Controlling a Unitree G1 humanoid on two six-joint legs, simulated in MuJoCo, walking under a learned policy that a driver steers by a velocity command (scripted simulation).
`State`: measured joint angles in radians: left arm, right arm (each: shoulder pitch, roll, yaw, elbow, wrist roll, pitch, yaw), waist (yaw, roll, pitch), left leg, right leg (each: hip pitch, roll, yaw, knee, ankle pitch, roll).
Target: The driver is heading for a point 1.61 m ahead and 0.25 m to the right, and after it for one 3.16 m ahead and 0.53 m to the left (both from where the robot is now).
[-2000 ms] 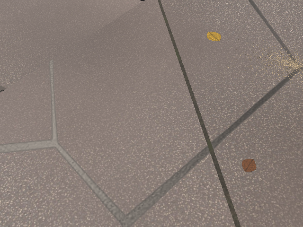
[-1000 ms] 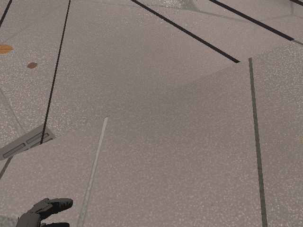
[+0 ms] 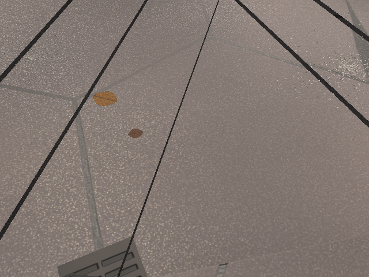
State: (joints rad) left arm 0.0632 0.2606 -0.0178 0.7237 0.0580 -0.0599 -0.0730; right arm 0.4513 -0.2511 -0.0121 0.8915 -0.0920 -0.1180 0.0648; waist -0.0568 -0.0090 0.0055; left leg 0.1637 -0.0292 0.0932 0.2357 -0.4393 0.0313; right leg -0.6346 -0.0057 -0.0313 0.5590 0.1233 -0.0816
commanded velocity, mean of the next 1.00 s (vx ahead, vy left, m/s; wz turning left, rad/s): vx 0.48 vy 0.00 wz -0.37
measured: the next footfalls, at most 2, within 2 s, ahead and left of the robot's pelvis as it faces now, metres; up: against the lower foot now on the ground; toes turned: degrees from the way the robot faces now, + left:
right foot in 0.02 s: +0.23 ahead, -0.10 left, +0.00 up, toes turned -3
left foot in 0.44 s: +0.45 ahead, +0.08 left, +0.00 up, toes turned -17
